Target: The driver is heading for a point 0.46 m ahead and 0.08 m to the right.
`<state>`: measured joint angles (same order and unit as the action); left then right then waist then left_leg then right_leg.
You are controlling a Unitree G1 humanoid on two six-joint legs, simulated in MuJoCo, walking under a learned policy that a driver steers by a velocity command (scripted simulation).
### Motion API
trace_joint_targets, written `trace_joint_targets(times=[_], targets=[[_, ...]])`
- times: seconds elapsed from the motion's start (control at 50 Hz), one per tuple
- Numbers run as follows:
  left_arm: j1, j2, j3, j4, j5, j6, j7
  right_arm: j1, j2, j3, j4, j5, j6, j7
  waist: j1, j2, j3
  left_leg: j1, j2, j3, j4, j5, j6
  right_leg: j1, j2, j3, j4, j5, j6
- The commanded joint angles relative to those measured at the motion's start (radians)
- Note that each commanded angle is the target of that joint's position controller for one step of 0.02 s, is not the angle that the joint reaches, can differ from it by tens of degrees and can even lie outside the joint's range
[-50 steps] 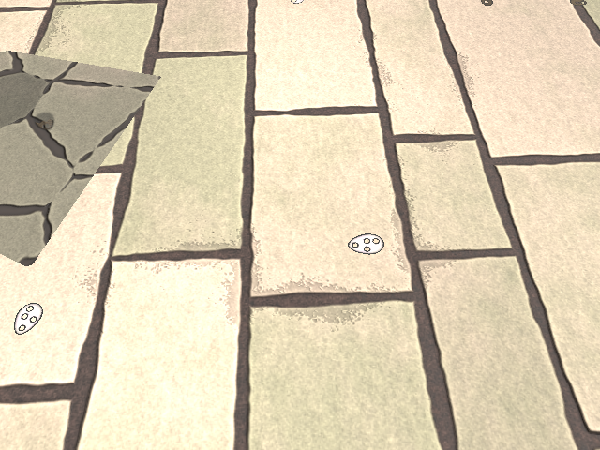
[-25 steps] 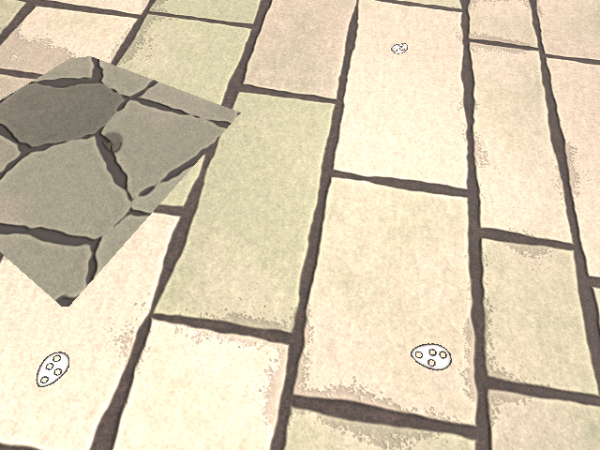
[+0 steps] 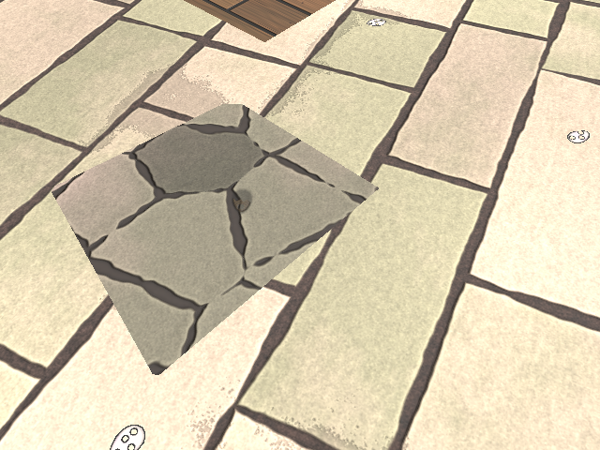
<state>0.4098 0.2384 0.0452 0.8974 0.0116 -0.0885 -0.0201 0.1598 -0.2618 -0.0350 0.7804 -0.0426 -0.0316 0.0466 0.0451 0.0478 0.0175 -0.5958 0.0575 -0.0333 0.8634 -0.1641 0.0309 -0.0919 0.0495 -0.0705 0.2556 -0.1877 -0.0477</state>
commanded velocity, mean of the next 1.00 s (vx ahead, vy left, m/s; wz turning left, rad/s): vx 0.35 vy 0.00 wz -0.09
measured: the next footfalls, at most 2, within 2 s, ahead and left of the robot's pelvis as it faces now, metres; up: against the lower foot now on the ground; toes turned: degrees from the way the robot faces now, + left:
left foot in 0.18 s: +0.24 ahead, +0.12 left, +0.00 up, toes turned +3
right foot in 0.70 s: +0.50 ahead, -0.07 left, +0.00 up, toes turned -10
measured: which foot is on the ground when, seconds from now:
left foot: up 0.00-0.16, down 0.18-0.72, up 0.74-1.00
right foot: down 0.00-0.20, up 0.22-0.68, down 0.70-1.00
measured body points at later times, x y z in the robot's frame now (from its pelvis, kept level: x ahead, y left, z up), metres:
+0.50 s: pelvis +0.25 +0.05 +0.00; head +0.27 +0.06 +0.45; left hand +0.37 +0.30 -0.14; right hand +0.24 -0.21 -0.13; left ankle +0.20 +0.12 -0.75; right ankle +0.34 -0.11 -0.68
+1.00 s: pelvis +0.40 +0.01 -0.01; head +0.42 +0.00 +0.44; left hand +0.50 +0.24 -0.15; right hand +0.42 -0.24 -0.16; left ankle +0.44 +0.15 -0.72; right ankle +0.46 -0.06 -0.75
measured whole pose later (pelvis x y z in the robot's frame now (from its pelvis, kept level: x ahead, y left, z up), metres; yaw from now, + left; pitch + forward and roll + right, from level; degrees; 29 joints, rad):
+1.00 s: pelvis +0.40 +0.01 -0.01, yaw -8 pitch -1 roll +0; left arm 0.24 0.19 0.01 0.95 0.02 -0.03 0.01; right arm 0.22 -0.19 -0.02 0.99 -0.02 0.02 -0.03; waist 0.00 0.02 0.05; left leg -0.35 0.04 -0.02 0.73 -0.38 0.00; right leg -0.28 0.07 -0.07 0.39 -0.11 -0.10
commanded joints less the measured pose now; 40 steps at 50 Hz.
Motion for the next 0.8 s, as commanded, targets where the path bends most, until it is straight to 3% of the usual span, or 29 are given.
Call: trace_joint_targets(times=[0.02,0.12,0.16,0.18,0.2,0.22,0.24,0.26,0.28,0.3,0.32,0.4,0.5,0.58,0.62,0.66,0.68,0.7,0.72,0.74,0.76,0.78,0.8], targets=[[-0.009,0.133,0.025,-0.046,-0.004,-0.015,-0.002,-0.099,-0.017,0.012,-0.082,0.007,-0.015,0.007,-0.01,-0.137,0.032,0.05,0.005,0.065,-0.163,0.087,-0.012,-0.055,-0.227,0.131,-0.126,0.239,-0.134],[0.043,0.164,0.031,-0.014,0.002,0.0,0.004,-0.155,-0.048,0.008,-0.106,0.01,-0.023,-0.007,-0.002,-0.144,0.031,0.128,-0.028,0.095,-0.295,0.013,0.024,0.049,-0.284,0.145,-0.039,0.364,-0.117],[0.032,0.169,0.03,-0.005,-0.002,0.01,0.009,-0.037,-0.059,-0.003,-0.068,-0.001,-0.033,-0.017,-0.064,-0.12,-0.016,0.304,-0.072,0.113,-0.399,-0.001,0.056,0.057,-0.262,0.108,0.122,0.534,-0.092],[0.041,0.145,0.021,-0.005,-0.005,0.013,0.01,0.107,-0.093,-0.018,-0.016,-0.015,-0.044,-0.027,-0.116,-0.075,-0.105,0.509,-0.061,0.085,-0.428,0.001,0.084,-0.007,-0.214,0.066,0.302,0.532,-0.071],[0.012,0.103,0.006,-0.051,-0.005,0.01,0.011,0.295,-0.173,-0.039,0.01,-0.034,-0.051,-0.041,-0.193,0.047,-0.24,0.745,0.179,-0.176,-0.456,-0.099,0.142,-0.185,-0.16,0.014,0.596,0.235,-0.043],[0.106,0.031,-0.007,-0.074,-0.023,0.012,0.009,0.317,-0.266,-0.065,0.025,-0.016,-0.038,-0.047,-0.141,0.267,-0.297,0.907,0.385,-0.59,-0.584,-0.153,0.26,-0.506,0.002,-0.01,0.879,-0.343,-0.015],[0.028,0.142,0.02,-0.057,0.007,0.025,0.018,0.261,-0.194,-0.054,0.018,0.018,-0.03,-0.044,-0.139,0.077,-0.183,0.814,0.335,-0.547,-0.593,-0.185,0.242,-0.595,-0.057,0.092,0.95,-0.316,-0.028],[-0.026,0.126,0.02,-0.074,0.004,0.02,0.009,0.181,-0.138,-0.037,0.009,0.022,-0.033,-0.04,-0.104,0.044,-0.081,0.702,0.285,-0.411,-0.607,-0.117,0.219,-0.6,-0.094,0.107,0.931,-0.226,-0.034],[-0.043,0.104,0.015,-0.072,0.0,0.019,0.004,0.138,-0.097,-0.026,0.01,0.02,-0.039,-0.035,-0.076,0.019,-0.04,0.608,0.237,-0.317,-0.642,-0.021,0.194,-0.557,-0.121,0.105,0.884,-0.168,-0.029],[-0.042,0.094,0.016,-0.057,0.007,0.032,0.0,0.111,-0.066,-0.017,0.012,0.022,-0.046,-0.035,-0.051,0.007,-0.006,0.539,0.185,-0.222,-0.673,0.028,0.147,-0.513,-0.137,0.105,0.849,-0.138,-0.023],[0.001,0.076,0.011,-0.047,0.012,0.045,-0.007,0.107,-0.069,-0.017,0.017,0.022,-0.053,-0.041,-0.03,0.061,-0.017,0.501,0.184,-0.176,-0.692,0.063,0.145,-0.468,-0.135,0.107,0.834,-0.12,-0.01],[-0.085,0.072,0.019,-0.06,0.016,0.066,-0.022,0.161,-0.083,-0.025,0.056,0.027,-0.079,-0.047,-0.029,0.014,0.028,0.491,0.174,-0.054,-0.757,0.157,0.147,-0.544,-0.133,0.123,0.816,-0.009,0.016],[-0.234,0.052,0.012,-0.106,0.017,0.068,-0.027,0.209,-0.073,-0.021,0.091,0.026,-0.082,-0.05,-0.051,0.006,0.063,0.534,0.15,0.083,-0.76,0.268,0.125,-0.614,-0.124,0.095,0.648,0.15,0.025],[-0.336,0.008,-0.014,-0.14,0.025,0.053,-0.026,0.27,-0.068,-0.01,0.142,0.03,-0.076,-0.059,-0.08,0.013,0.082,0.548,0.133,0.174,-0.671,0.642,0.106,-0.475,-0.073,-0.016,0.402,0.204,0.006],[-0.306,0.016,-0.015,-0.131,0.027,0.046,-0.018,0.284,-0.085,-0.011,0.167,0.029,-0.07,-0.065,-0.068,0.041,0.054,0.608,0.147,0.172,-0.593,0.793,0.096,-0.412,-0.041,-0.032,0.35,0.166,-0.022],[-0.183,0.05,-0.004,-0.086,0.035,0.034,-0.006,0.258,-0.107,-0.017,0.176,0.03,-0.061,-0.073,-0.017,0.061,-0.007,0.654,0.147,0.164,-0.432,0.928,0.083,-0.296,0.006,-0.037,0.3,0.109,-0.059],[-0.077,0.066,0.005,-0.047,0.043,0.02,0.0,0.243,-0.112,-0.018,0.178,0.037,-0.054,-0.075,0.035,0.033,-0.058,0.644,0.121,0.178,-0.281,0.864,0.064,-0.174,0.02,-0.031,0.195,0.195,-0.078],[0.009,0.119,0.017,-0.018,0.057,0.006,0.008,0.254,-0.104,-0.013,0.168,0.047,-0.054,-0.074,0.064,-0.016,-0.133,0.516,0.079,0.193,-0.098,0.607,0.038,0.031,-0.082,0.051,0.176,0.534,-0.103],[0.083,0.216,0.04,-0.006,0.063,0.007,0.016,0.342,-0.004,0.01,0.143,0.067,-0.055,-0.071,0.041,-0.215,-0.306,0.253,-0.048,0.203,0.252,-0.17,0.01,0.37,-0.394,0.326,0.336,1.204,-0.244],[0.097,0.193,0.036,0.001,-0.007,0.016,0.017,0.409,-0.028,0.001,0.182,0.09,-0.035,-0.07,0.028,-0.205,-0.483,0.191,-0.119,0.024,0.414,-0.483,-0.005,0.438,-0.497,0.502,0.301,1.372,-0.376],[0.001,0.168,0.031,-0.023,-0.025,0.025,0.021,0.337,-0.055,-0.007,0.177,0.067,-0.022,-0.07,0.01,-0.115,-0.371,0.171,-0.077,-0.039,0.418,-0.42,-0.01,0.289,-0.45,0.415,0.219,1.162,-0.351],[-0.099,0.109,0.012,-0.033,-0.02,0.03,0.027,0.254,-0.037,-0.004,0.161,0.045,-0.018,-0.069,-0.01,-0.103,-0.207,0.132,-0.049,-0.031,0.362,-0.376,-0.011,0.142,-0.401,0.35,0.151,0.954,-0.308],[-0.152,0.055,-0.006,-0.033,-0.014,0.034,0.034,0.219,-0.028,-0.004,0.163,0.026,-0.009,-0.069,-0.039,-0.069,-0.097,0.156,-0.02,-0.026,0.274,-0.337,-0.016,0.006,-0.351,0.291,0.093,0.829,-0.255]])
